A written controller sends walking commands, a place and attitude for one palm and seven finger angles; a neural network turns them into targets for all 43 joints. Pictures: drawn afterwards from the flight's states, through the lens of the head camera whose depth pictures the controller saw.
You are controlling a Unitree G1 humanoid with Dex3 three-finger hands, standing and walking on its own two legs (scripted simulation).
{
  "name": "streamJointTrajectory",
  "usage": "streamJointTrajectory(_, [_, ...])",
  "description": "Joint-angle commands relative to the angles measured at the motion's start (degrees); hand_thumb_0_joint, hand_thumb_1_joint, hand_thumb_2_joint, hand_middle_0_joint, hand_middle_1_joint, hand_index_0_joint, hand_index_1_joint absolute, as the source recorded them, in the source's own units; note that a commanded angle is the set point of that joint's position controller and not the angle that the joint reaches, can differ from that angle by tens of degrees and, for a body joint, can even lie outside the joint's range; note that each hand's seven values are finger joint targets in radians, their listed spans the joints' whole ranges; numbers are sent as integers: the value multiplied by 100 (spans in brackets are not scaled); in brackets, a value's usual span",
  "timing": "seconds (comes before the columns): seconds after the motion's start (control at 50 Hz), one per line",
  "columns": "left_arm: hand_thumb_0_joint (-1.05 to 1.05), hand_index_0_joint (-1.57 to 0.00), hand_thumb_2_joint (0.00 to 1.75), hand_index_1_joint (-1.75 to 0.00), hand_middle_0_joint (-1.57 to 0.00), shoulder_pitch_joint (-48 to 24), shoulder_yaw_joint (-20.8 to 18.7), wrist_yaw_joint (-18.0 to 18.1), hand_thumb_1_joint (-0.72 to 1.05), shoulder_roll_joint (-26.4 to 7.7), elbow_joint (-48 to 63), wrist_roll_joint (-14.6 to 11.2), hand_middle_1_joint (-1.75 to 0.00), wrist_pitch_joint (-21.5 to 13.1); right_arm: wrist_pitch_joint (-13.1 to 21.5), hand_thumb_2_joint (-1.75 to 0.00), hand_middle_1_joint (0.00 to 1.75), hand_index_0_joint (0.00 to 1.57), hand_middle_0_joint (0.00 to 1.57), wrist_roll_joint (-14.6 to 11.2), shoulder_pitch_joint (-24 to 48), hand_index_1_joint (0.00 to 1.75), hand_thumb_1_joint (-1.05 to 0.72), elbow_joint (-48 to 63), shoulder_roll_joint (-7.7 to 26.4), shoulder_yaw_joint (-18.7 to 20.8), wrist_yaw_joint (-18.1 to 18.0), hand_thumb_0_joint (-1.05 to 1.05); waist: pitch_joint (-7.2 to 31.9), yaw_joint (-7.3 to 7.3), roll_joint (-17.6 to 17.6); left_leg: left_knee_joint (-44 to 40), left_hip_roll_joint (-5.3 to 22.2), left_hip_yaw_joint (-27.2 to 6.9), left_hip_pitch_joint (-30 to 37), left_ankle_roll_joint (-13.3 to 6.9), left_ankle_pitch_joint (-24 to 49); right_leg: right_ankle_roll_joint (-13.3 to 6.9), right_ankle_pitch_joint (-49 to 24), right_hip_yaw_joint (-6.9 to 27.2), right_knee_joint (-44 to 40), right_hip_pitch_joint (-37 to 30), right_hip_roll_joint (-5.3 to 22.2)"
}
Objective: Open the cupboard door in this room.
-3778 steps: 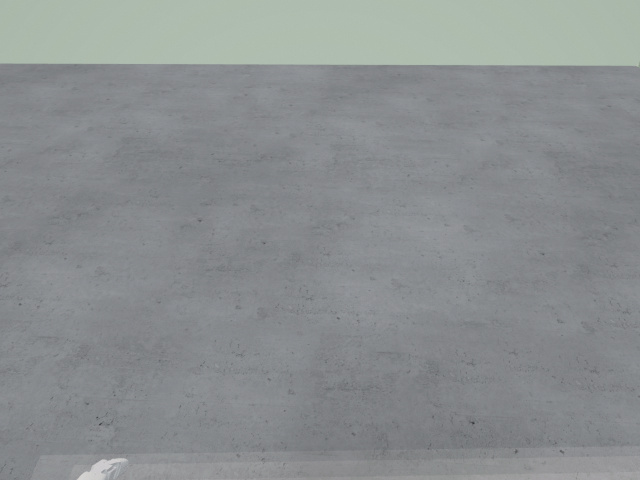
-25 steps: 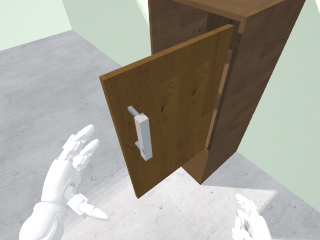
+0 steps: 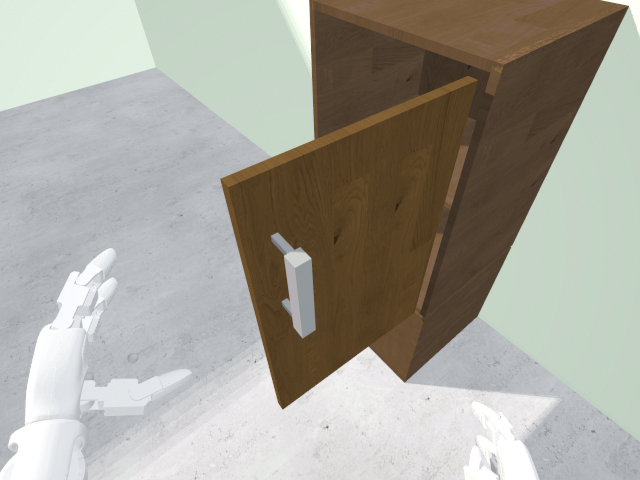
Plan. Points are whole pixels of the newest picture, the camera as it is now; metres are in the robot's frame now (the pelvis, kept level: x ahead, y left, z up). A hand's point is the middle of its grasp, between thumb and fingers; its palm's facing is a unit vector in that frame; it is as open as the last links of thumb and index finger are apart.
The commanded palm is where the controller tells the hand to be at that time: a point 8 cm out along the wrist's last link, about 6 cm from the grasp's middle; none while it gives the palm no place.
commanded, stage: draw the hand back to the body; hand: left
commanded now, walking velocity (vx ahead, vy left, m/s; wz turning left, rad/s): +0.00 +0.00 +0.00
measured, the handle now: (292, 286) +0.34 +0.08 +0.07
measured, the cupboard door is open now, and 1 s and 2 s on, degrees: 88 88 88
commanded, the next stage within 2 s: step back with the hand held close in 0.76 s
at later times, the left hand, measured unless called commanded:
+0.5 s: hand (74, 327) +0.20 +0.26 +0.16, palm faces +0.48 -0.78 -0.41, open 8.0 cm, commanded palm +0.15 +0.29 +0.17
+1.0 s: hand (68, 327) +0.19 +0.26 +0.17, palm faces +0.46 -0.77 -0.44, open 7.4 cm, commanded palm +0.14 +0.29 +0.18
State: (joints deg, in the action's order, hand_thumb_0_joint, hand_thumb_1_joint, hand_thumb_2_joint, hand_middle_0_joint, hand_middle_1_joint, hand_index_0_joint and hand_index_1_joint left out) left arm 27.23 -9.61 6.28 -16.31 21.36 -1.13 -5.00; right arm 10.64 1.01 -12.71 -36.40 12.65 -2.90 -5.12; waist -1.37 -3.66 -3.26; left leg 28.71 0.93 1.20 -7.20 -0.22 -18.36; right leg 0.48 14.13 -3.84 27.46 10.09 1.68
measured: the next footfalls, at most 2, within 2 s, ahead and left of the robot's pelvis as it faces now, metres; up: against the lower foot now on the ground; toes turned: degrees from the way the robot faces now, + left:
none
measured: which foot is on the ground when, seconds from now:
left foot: down 0.00-1.00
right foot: down 0.00-1.00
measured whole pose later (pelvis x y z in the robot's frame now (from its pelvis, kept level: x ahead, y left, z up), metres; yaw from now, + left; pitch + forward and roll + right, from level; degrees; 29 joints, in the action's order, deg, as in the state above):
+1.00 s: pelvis -0.01 -0.01 +0.01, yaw -1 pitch -3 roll -1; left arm 25.8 -22.6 6.7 -19.8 21.8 -1.6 -9.5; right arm 6.0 0.7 -10.2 -36.4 12.7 -1.3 -4.1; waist -1.5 -2.5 -3.3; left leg 24.2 2.2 2.1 -6.0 0.2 -15.4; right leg 0.0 9.7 -3.1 20.8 8.3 0.2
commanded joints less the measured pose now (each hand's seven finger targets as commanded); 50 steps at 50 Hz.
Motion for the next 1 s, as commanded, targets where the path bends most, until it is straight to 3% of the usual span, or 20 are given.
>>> streamJointTrajectory(0.0, [0, -18, 63, -30, -18, -577, -706, 129, 27, -892, 1383, 23, -30, -422, 295, -90, 30, 20, 20, -4, 779, 30, -90, 900, 565, 260, -22, 0, 509, -7, 18, -718, 38, -75, -112, -26, 1709, -140, -1067, 93, -475, -677, -83])
streamJointTrajectory(0.06, [0, -18, 68, -30, -18, -573, -834, 141, 37, -944, 1270, 15, -30, -414, 244, -90, 30, 20, 20, -11, 806, 30, -90, 850, 574, 287, -7, 0, 385, -12, -56, -798, 45, -43, -48, -20, 1726, -141, -1087, 114, -571, -708, -90])
streamJointTrajectory(0.1, [0, -18, 70, -30, -18, -560, -976, 146, 44, -1007, 1220, 0, -30, -418, 208, -90, 30, 20, 20, -4, 826, 30, -90, 842, 577, 301, 5, 0, 354, -34, 75, -839, 52, -42, -25, -26, 1793, -136, -1153, 108, -612, -765, -104])
streamJointTrajectory(0.18, [0, -19, 76, -30, -19, -509, -1282, 144, 58, -1158, 1200, -46, -30, -438, 122, -90, 30, 20, 20, -4, 843, 30, -90, 817, 565, 344, 18, 0, 479, -72, 139, -853, 53, -2, 98, -33, 2015, -133, -1393, 141, -663, -917, -108])
streamJointTrajectory(0.24, [0, -19, 81, -30, -19, -565, -1360, 127, 69, -1171, 1187, -51, -30, -429, 73, -90, 30, 20, 20, -21, 860, 30, -90, 782, 566, 355, 39, 0, 393, -63, -213, -867, 56, 24, 145, -8, 2196, -139, -1478, 168, -697, -907, -103])
streamJointTrajectory(0.36, [0, -20, 90, -30, -20, -712, -1676, 141, 90, -1356, 1081, -109, -30, -432, 25, -90, 30, 20, 20, -31, 887, 30, -90, 755, 570, 396, 22, 0, 333, -74, 29, -904, 56, 59, 198, -39, 2021, -120, -1422, 167, -801, -882, -127])
streamJointTrajectory(0.44, [0, -20, 90, -30, -20, -697, -1441, 102, 90, -1142, 976, -100, -30, -413, 27, -90, 30, 20, 20, -30, 884, 30, -90, 738, 596, 407, 52, 0, 269, -38, 15, -935, 56, 51, 215, -41, 2024, -107, -1397, 157, -826, -844, -124])
streamJointTrajectory(0.52, [0, -20, 90, -30, -20, -754, -1587, 125, 90, -1332, 963, -92, -30, -421, 24, -90, 30, 20, 20, -22, 924, 30, -90, 728, 613, 423, 38, 0, 291, -74, 175, -953, 40, 55, 209, -59, 1785, -108, -1244, 171, -890, -858, -133])
streamJointTrajectory(0.62, [0, -20, 90, -30, -20, -818, -1650, 145, 90, -1389, 1097, -81, -30, -459, 57, -90, 30, 20, 20, -11, 953, 30, -90, 718, 580, 407, 32, 0, 333, -85, -179, -957, 0, 58, 205, -50, 1691, -134, -1186, 212, -924, -897, -116])
streamJointTrajectory(0.72, [0, -20, 90, -30, -20, -832, -1624, 151, 90, -1372, 1042, -82, -30, -469, 92, -90, 30, 20, 20, -15, 961, 30, -90, 696, 573, 411, 22, 0, 230, -72, -18, -981, 16, 46, 202, -53, 1547, -122, -1030, 194, -974, -810, -134])
streamJointTrajectory(0.84, [0, -20, 90, -30, -20, -788, -1566, 129, 90, -1288, 1076, -85, -30, -498, 119, -90, 30, 20, 20, -20, 950, 30, -90, 699, 563, 421, 42, 0, 252, -65, -104, -1007, 19, 49, 191, -45, 1567, -120, -1047, 203, -951, -837, -128])
streamJointTrajectory(0.86, [0, -20, 90, -30, -20, -1268, -1705, 156, 90, -1526, 1651, -86, -30, -568, 155, -90, 30, 20, 20, -11, 1007, 30, -90, 755, 577, 404, 44, 0, 515, -92, -238, -993, -10, 10, 260, -52, 1579, -124, -1084, 223, -934, -950, -122])
streamJointTrajectory(0.88, [0, -20, 90, -30, -20, -1527, -2399, 190, 90, -2149, 1659, -85, -30, -799, 25, -90, 30, 20, 20, -80, 882, 30, -90, 971, 662, 371, 29, 0, -137, 225, 238, -787, 81, 11, -249, -132, 1102, -134, -1406, 718, -1205, -174, 84])
streamJointTrajectory(0.9, [0, -20, 90, -30, -20, -732, -2032, 113, 90, -1617, 1057, -79, -30, -776, -94, -90, 30, 20, 20, -57, 862, 30, -90, 869, 596, 405, 25, 0, -26, 242, 608, -631, 69, -49, -220, -150, 1009, -134, -1410, 709, -1223, -81, 215])
streamJointTrajectory(0.94, [0, -20, 90, -30, -20, -304, -1851, 68, 90, -1400, 1056, -62, -30, -816, -230, -90, 30, 20, 20, -38, 858, 30, -90, 958, 649, 433, 44, 0, 239, 259, 340, -614, 103, -6, -229, -121, 1244, -144, -1708, 638, -1040, -131, 281])
streamJointTrajectory(0.98, [0, -20, 90, -30, -20, -51, -1856, 85, 90, -1409, 1164, -62, -30, -836, -310, -90, 30, 20, 20, -35, 824, 30, -90, 1033, 700, 471, 36, 0, 598, 266, 104, -601, 181, 12, -229, -108, 1640, -121, -2053, 584, -792, -258, 294])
